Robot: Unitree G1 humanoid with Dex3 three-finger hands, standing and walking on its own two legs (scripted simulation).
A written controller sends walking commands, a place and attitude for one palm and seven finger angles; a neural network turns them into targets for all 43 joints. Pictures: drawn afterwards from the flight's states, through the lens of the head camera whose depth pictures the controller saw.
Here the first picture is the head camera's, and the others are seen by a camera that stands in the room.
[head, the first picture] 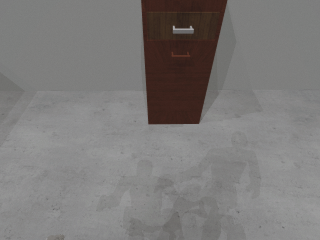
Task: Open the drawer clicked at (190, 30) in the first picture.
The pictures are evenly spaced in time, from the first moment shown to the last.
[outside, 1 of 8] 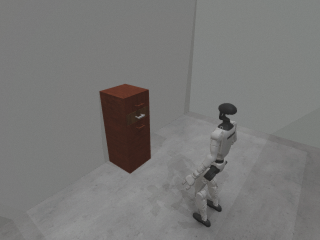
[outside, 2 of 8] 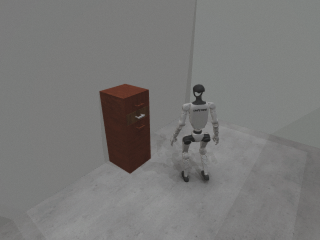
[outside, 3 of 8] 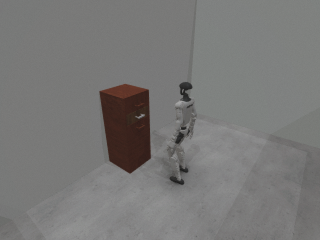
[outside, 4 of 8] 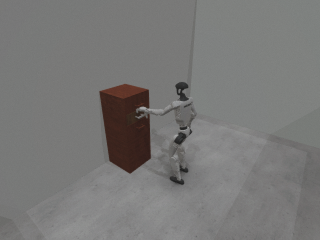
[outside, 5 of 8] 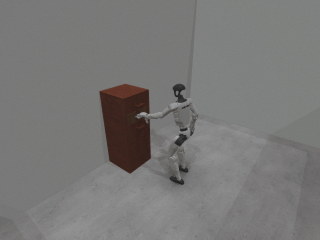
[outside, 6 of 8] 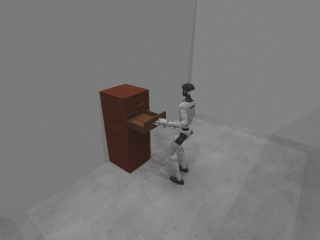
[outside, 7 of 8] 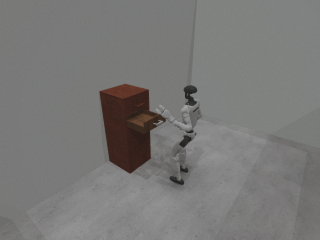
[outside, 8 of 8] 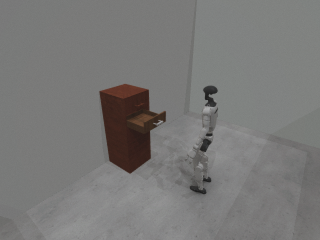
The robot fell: no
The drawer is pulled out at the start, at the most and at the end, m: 0.00 0.30 0.30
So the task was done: yes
